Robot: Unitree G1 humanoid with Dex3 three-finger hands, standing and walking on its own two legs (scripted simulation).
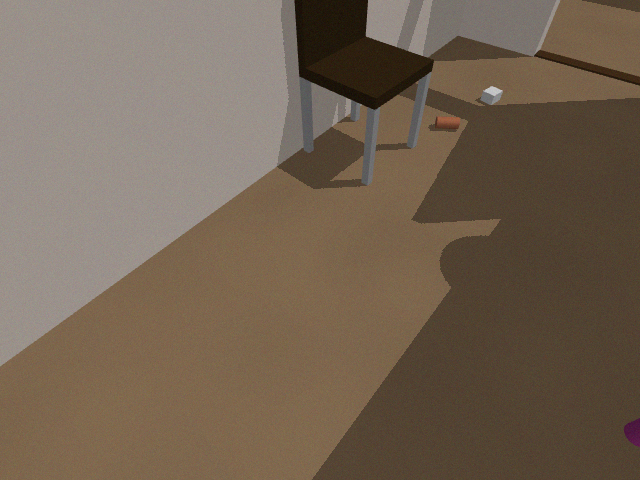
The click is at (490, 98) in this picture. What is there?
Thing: small box
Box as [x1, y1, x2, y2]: [480, 86, 502, 104]
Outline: 502,90 491,86 483,91 480,99 491,104 499,99
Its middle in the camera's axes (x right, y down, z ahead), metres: +1.02 -0.89 +2.31
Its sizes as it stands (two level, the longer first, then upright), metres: 0.090 0.077 0.059
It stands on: the floor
